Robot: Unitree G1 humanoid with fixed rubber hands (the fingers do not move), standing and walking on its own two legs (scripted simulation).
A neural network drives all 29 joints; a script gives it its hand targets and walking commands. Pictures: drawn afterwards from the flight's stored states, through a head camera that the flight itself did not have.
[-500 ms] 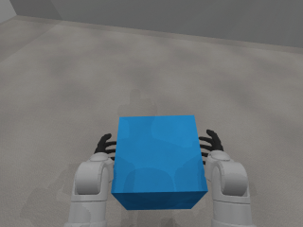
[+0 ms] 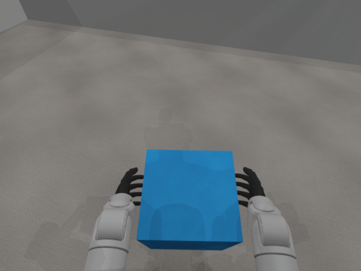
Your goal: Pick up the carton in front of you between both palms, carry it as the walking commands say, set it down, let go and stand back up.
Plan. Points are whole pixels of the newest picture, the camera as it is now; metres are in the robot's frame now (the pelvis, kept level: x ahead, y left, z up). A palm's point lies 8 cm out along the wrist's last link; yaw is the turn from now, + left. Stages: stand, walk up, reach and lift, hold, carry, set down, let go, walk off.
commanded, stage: carry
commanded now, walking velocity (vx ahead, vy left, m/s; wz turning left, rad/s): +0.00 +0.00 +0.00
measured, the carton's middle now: (187, 204) +0.32 +0.01 -0.08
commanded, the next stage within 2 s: none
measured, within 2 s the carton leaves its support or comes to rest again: neither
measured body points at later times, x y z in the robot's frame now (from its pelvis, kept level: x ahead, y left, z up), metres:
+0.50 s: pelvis +0.04 +0.01 +0.00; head +0.01 +0.00 +0.45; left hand +0.34 +0.16 +0.04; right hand +0.35 -0.14 +0.05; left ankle -0.06 +0.09 -0.73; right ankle -0.01 -0.11 -0.73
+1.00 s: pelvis +0.00 -0.01 +0.00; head -0.05 +0.00 +0.45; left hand +0.28 +0.14 +0.03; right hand +0.29 -0.16 +0.04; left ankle -0.06 +0.08 -0.73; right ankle -0.01 -0.11 -0.73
